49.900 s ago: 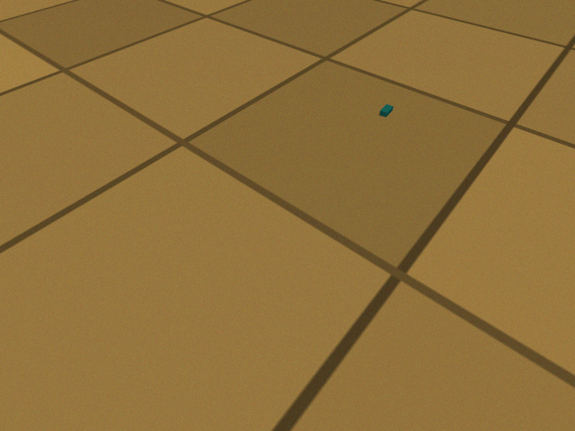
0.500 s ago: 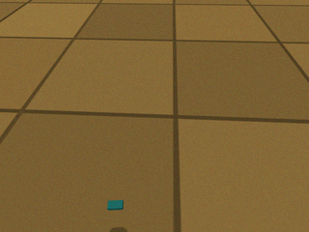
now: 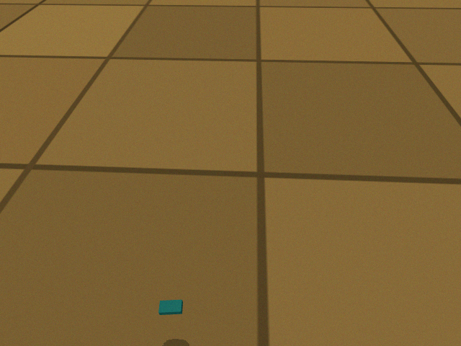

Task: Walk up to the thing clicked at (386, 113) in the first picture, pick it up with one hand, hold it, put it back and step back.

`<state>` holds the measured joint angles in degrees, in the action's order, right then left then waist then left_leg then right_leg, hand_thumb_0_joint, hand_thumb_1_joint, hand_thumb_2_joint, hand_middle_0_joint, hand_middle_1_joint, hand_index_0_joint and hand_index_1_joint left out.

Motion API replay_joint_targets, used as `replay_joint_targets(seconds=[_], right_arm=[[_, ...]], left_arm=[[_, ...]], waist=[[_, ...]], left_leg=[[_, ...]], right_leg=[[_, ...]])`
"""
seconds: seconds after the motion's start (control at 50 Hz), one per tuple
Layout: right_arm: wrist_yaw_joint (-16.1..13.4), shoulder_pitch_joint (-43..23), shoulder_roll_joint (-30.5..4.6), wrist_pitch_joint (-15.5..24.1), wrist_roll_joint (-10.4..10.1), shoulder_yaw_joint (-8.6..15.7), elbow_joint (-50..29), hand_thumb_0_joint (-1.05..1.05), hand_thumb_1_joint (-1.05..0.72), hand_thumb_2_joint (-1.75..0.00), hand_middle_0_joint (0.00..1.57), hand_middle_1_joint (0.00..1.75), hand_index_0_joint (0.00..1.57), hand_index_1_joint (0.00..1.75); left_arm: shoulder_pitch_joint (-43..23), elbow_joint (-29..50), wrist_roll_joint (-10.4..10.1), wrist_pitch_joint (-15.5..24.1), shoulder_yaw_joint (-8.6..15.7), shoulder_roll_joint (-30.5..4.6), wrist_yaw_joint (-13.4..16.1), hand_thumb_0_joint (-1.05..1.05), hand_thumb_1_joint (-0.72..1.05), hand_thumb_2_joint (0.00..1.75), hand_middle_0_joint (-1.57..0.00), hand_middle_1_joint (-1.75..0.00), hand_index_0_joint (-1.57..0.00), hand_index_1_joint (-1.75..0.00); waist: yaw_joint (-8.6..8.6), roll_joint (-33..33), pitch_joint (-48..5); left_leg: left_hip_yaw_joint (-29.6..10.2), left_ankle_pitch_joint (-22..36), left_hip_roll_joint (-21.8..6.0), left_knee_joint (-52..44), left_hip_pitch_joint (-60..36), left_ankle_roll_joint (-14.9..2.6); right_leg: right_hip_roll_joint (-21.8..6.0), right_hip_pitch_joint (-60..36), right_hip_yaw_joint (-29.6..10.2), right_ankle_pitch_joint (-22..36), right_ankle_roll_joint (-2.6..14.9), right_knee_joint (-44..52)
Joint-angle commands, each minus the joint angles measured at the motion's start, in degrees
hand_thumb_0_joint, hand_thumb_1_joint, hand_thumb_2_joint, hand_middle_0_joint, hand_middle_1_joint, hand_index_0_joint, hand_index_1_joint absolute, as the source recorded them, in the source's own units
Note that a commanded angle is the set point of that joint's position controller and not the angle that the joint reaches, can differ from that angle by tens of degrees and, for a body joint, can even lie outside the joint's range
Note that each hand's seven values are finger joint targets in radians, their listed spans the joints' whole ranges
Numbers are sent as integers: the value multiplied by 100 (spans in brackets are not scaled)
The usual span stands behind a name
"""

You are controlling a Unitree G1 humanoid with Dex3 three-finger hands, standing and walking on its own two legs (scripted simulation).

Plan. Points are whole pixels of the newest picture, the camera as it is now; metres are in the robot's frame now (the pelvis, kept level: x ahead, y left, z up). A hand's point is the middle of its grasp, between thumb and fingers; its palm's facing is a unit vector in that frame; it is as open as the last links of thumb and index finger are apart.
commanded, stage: stand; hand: left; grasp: from above
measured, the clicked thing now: (171, 307) +0.44 +0.28 -0.77
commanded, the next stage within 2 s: step back in 0.18 s
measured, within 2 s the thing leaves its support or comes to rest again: neither
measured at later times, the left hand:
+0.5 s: hand out of the picture +0.06 +0.28 -0.17, palm faces -0.01 -0.91 -0.41, open 7.4 cm
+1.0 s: hand out of the picture -0.07 +0.24 -0.15, palm faces +0.07 -0.89 -0.44, open 7.4 cm
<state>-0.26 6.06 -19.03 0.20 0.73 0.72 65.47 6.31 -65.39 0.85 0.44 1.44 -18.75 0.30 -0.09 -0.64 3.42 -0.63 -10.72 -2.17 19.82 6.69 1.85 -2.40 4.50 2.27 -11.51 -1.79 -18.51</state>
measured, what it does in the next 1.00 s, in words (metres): walks backwards: right foot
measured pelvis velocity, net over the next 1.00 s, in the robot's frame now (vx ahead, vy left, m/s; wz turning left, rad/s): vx -0.16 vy -0.02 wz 0.05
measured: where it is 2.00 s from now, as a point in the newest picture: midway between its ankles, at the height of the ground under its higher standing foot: outside the picture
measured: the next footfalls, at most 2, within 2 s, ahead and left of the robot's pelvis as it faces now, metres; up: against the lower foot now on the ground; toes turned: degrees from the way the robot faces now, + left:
right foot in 0.66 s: -0.06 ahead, -0.12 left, +0.00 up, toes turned +0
left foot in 1.12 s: -0.19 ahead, +0.12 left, +0.00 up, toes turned +2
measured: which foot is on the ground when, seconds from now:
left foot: down 0.00-0.68, up 0.70-1.00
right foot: down 0.00-0.48, up 0.50-0.64, down 0.66-1.00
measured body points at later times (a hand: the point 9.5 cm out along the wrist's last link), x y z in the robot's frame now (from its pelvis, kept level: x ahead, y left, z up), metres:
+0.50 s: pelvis -0.06 +0.00 -0.03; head +0.00 +0.01 +0.42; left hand +0.06 +0.33 -0.15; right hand +0.05 -0.32 -0.15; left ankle +0.00 +0.14 -0.75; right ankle -0.02 -0.13 -0.74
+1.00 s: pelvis -0.16 -0.02 -0.02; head -0.08 -0.05 +0.42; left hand -0.07 +0.29 -0.12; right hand -0.07 -0.34 -0.17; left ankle -0.20 +0.11 -0.69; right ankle -0.10 -0.12 -0.75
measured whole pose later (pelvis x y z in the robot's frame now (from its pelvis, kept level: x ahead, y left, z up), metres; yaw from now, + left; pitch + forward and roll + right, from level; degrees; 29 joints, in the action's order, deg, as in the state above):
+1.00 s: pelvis -0.16 -0.02 -0.02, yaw +3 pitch -1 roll +1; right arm -1.7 9.0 -23.9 -4.4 0.4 2.7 53.3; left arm 8.1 -46.1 1.5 -0.3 4.1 -18.4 2.2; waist 1.2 -3.1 11.4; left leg -7.4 -29.9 5.3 58.1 22.0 1.3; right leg -1.3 20.4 3.0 -13.8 2.5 -35.4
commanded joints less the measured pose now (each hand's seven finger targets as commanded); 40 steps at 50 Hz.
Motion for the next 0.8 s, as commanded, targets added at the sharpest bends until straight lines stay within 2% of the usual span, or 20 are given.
replay_joint_targets(seconds=[0.0,0.14,0.16,0.22,0.32,0.38,0.42,0.46,0.48,0.5,0.54,0.58,0.6,0.62,0.64,0.66,0.68,0.7,0.74,0.78], right_arm=[[-53,-210,-1210,125,12,195,-368,0,-90,-90,20,30,20,30],[-52,-150,-1207,123,11,176,-370,0,-90,-90,20,30,20,30],[-9,-401,-1558,17,-53,301,-499,0,-90,-90,20,30,20,30],[10,-172,-1445,-66,-132,339,-678,0,-90,-90,20,30,20,30],[37,-175,-1498,-210,-97,462,-1001,0,-90,-90,20,30,20,30],[73,-88,-1490,-237,-84,503,-1156,0,-90,-90,20,30,20,30],[95,3,-1665,-226,-42,568,-1257,0,-90,-90,20,30,20,30],[91,-154,-2061,-187,37,656,-1437,0,-90,-90,20,30,20,30],[79,-151,-2096,-162,96,675,-1532,0,-90,-90,20,30,20,30],[40,-259,-1987,-151,103,656,-1642,0,-90,-90,20,30,20,30],[-21,-408,-1794,-148,134,601,-1793,0,-90,-90,20,30,20,30],[-68,-616,-1743,-199,124,577,-1928,0,-90,-90,20,30,20,30],[-94,-706,-1667,-249,77,554,-1915,0,-90,-90,20,30,20,30],[-84,-527,-1524,-316,11,485,-1843,0,-90,-90,20,30,20,30],[-86,-141,-1211,-342,-53,393,-1837,0,-90,-90,20,30,20,30],[-134,-49,-1083,-361,-42,331,-1867,0,-90,-90,20,30,20,30],[-204,-171,-1355,-391,-60,455,-1822,0,-90,-90,20,30,20,30],[-189,-149,-1547,-395,-82,534,-1736,0,-90,-90,20,30,20,30],[-162,314,-1556,-353,-156,522,-1493,0,-90,-90,20,30,20,30],[-180,421,-1561,-300,-88,468,-1479,0,-90,-90,20,30,20,30]], left_arm=[[-192,368,-5,121,213,-1227,65,0,90,90,-20,-30,-20,-30],[-153,367,-9,100,213,-1246,54,0,90,90,-20,-30,-20,-30],[-122,496,-126,56,424,-1656,87,0,90,90,-20,-30,-20,-30],[-73,757,-141,17,459,-1549,132,0,90,90,-20,-30,-20,-30],[-222,1181,-84,-116,474,-1592,118,0,90,90,-20,-30,-20,-30],[-220,1334,-51,-157,516,-1623,98,0,90,90,-20,-30,-20,-30],[-274,1441,-21,-190,501,-1545,77,0,90,90,-20,-30,-20,-30],[-14,1434,-12,-239,495,-1348,67,0,90,90,-20,-30,-20,-30],[119,1430,-14,-276,517,-1340,72,0,90,90,-20,-30,-20,-30],[171,1446,-34,-284,528,-1345,71,0,90,90,-20,-30,-20,-30],[390,1400,-103,-258,541,-1275,67,0,90,90,-20,-30,-20,-30],[852,1332,-49,-202,572,-1270,55,0,90,90,-20,-30,-20,-30],[1061,1242,7,-138,594,-1197,70,0,90,90,-20,-30,-20,-30],[1006,1248,69,-74,614,-1237,106,0,90,90,-20,-30,-20,-30],[743,1400,197,-11,729,-1787,136,0,90,90,-20,-30,-20,-30],[361,1697,181,7,809,-2261,132,0,90,90,-20,-30,-20,-30],[251,1860,199,18,857,-2538,151,0,90,90,-20,-30,-20,-30],[59,1934,147,54,810,-2210,168,0,90,90,-20,-30,-20,-30],[-499,2032,148,62,723,-1811,171,0,90,90,-20,-30,-20,-30],[-229,2107,129,54,713,-1588,185,0,90,90,-20,-30,-20,-30]], waist=[[14,59,-497],[12,-11,-446],[26,19,52],[-51,100,-611],[-84,139,-679],[-78,131,-706],[-147,-175,-698],[-126,-1355,-662],[-91,-1256,-791],[-18,-991,-845],[169,-1042,-793],[381,-1129,-767],[488,-875,-805],[398,-405,-606],[100,892,-225],[-22,1210,-80],[202,1295,-275],[93,902,-92],[-273,748,-129],[-98,702,-400]], left_leg=[[-375,1168,-539,-217,-99,-259],[-368,990,-521,-302,8,-256],[-433,1886,-442,273,313,-397],[-315,2345,-446,783,236,-534],[-377,1140,-277,1354,645,-737],[-625,633,-305,1485,868,-871],[-1041,650,-650,1075,1053,-1170],[-2143,1055,-1650,51,1405,-1803],[-2307,1163,-1810,67,1280,-1962],[-1991,1402,-1754,300,1207,-1959],[-1452,1578,-1504,660,1235,-1740],[-1347,1528,-1396,1053,1068,-1487],[-1152,1306,-1148,1531,1084,-1206],[-827,678,-669,2089,1428,-916],[-558,-945,182,2990,2645,-465],[-635,-2331,744,3698,3020,-211],[-1240,-2594,721,4612,2416,-294],[-1436,-2170,734,5040,2207,-281],[-1299,-1451,955,5158,2374,-172],[-1129,-1501,1006,5286,2472,-98]], right_leg=[[-573,-62,-413,1049,234,234],[-578,-88,-421,940,245,239],[-485,377,-446,1861,276,-270],[-477,204,-356,2176,450,-722],[-635,843,-691,1217,825,-1120],[-585,1125,-702,637,914,-1404],[-232,1313,-511,-105,738,-2070],[649,1401,-133,-2028,423,-3845],[635,1552,-551,-2410,406,-4397],[555,1701,-757,-2325,436,-4728],[425,1666,-644,-2114,398,-4509],[165,1354,-595,-1807,309,-2954],[103,921,-571,-1067,211,-1478],[167,450,-648,-130,103,-337],[-604,118,-2150,681,236,-162],[-1568,657,-3001,1169,841,-80],[-2143,1555,-3596,1269,1531,82],[-1830,1773,-3195,1030,1379,47],[-1043,1276,-1902,1385,925,-341],[-1086,644,-1703,2037,1138,-657]])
